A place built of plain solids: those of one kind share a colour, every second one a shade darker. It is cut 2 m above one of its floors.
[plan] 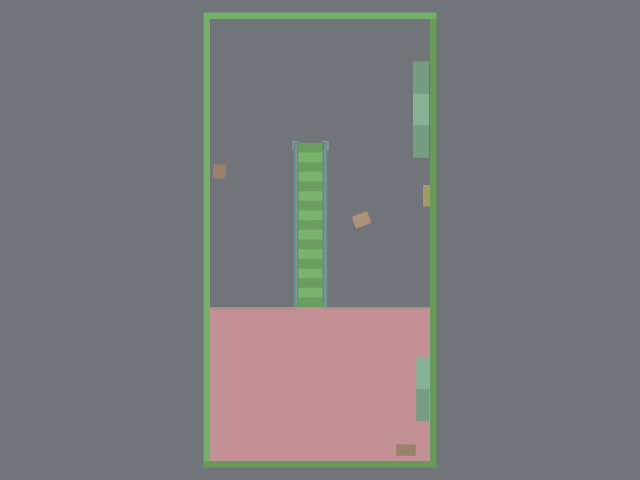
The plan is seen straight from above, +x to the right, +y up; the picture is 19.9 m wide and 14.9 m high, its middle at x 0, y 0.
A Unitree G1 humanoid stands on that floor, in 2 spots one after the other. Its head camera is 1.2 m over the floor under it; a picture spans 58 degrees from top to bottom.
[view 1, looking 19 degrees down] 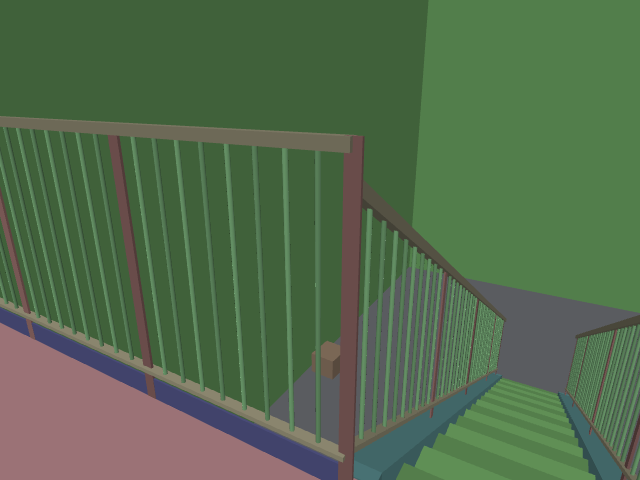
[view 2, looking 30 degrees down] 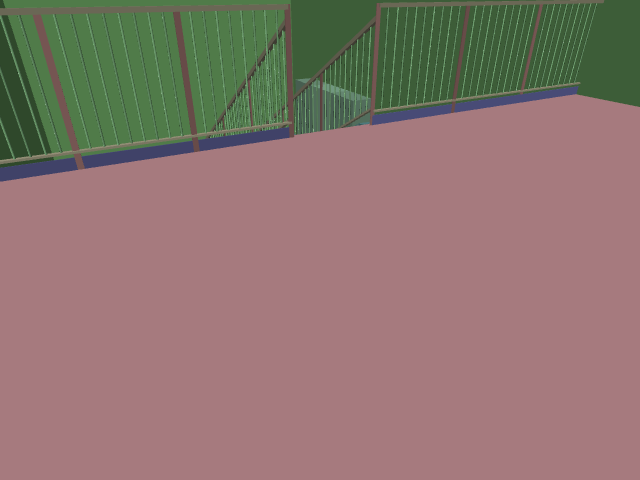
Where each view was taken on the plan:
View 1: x -0.29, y -3.08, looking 120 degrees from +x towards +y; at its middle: guard_bal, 1.15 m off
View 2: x -2.39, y -5.80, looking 62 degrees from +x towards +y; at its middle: floor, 2.40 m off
